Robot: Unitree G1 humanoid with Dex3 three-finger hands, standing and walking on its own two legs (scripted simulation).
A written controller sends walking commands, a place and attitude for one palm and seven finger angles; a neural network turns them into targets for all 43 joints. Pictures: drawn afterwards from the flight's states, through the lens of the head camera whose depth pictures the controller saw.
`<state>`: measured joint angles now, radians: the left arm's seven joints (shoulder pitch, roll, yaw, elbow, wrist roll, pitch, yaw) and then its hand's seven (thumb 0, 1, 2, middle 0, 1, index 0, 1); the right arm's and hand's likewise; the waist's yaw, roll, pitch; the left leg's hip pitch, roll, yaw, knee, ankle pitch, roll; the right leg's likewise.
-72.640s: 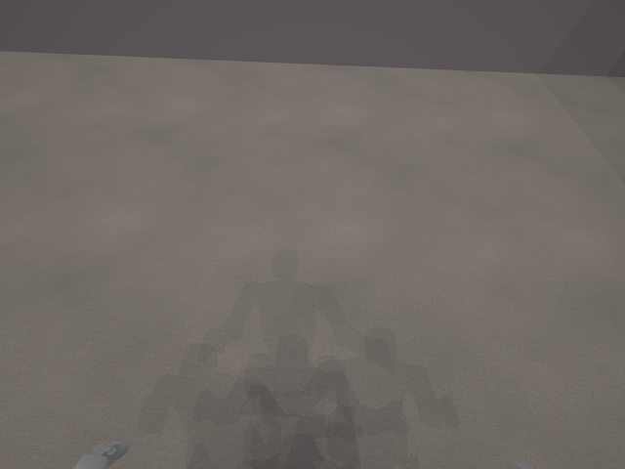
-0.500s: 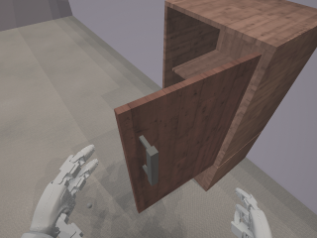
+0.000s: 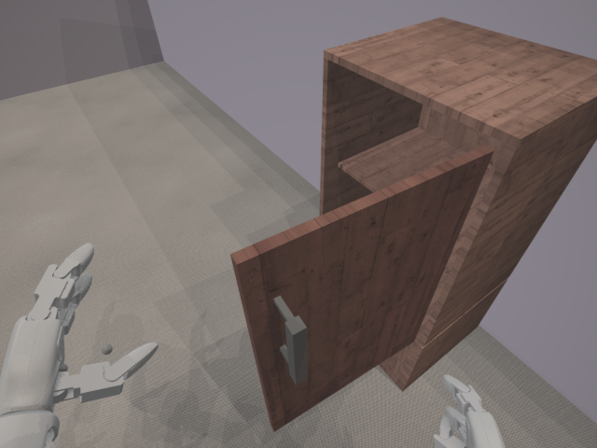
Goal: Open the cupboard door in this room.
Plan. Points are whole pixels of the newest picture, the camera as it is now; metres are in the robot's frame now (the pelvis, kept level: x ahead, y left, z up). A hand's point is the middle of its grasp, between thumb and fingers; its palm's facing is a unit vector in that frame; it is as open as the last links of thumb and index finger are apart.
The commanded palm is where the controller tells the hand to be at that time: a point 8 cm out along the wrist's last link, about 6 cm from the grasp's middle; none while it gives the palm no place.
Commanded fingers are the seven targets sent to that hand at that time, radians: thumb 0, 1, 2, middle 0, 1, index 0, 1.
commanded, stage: draw the hand back to the body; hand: left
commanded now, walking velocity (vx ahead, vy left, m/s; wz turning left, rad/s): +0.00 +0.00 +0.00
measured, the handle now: (290, 341) +0.27 +0.05 +0.00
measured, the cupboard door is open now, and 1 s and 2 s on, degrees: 85 85 85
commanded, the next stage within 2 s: step back with the hand held close in 0.64 s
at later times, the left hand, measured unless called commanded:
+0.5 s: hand (91, 323) +0.18 +0.23 +0.17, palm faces +0.43 -0.81 -0.39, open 7.6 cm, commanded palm +0.13 +0.27 +0.19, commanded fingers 0.00 0.90 0.90 -0.20 -0.30 -0.20 -0.30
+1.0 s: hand (94, 324) +0.18 +0.23 +0.17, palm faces +0.35 -0.81 -0.48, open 7.4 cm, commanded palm +0.12 +0.27 +0.19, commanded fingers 0.00 0.90 0.90 -0.20 -0.30 -0.20 -0.30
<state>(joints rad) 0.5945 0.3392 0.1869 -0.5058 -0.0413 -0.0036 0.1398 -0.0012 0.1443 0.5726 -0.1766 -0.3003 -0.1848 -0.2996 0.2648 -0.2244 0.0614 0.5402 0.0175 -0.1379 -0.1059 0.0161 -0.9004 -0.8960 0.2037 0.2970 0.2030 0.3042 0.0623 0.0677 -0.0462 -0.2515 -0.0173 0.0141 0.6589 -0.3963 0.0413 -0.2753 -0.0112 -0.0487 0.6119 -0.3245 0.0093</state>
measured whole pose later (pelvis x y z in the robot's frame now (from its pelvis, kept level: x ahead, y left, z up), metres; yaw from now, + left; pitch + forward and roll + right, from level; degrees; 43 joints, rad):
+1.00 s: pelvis -0.03 -0.02 +0.02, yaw -2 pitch -1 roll +0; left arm 0.52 0.38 0.36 -0.43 -0.04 -0.14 0.12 0.02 0.89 0.89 -0.21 -0.30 -0.21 -0.30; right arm 0.16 -0.24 0.01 0.60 0.00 -0.07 -0.08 0.01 -0.90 -0.90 0.20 0.30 0.20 0.30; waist 0.02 0.04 0.04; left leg -0.17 0.01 0.04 0.44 -0.24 0.01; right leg -0.21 0.02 -0.02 0.40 -0.16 -0.02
